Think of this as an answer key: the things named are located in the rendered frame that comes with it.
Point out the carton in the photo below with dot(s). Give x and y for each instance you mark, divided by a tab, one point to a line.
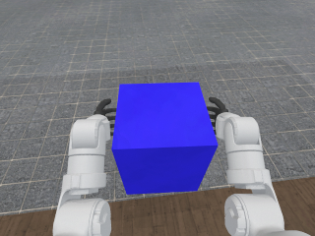
163	138

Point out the robot left forearm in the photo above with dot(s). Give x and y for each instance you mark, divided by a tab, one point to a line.
85	171

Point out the robot right forearm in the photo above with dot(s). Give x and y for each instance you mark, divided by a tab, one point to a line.
245	160

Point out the left robot hand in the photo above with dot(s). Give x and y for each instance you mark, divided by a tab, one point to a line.
100	111

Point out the right robot upper arm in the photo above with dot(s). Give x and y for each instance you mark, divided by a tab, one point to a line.
255	215

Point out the right robot hand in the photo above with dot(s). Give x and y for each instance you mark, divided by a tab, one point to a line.
218	110

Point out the left robot upper arm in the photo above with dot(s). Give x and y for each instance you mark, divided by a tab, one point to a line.
83	217

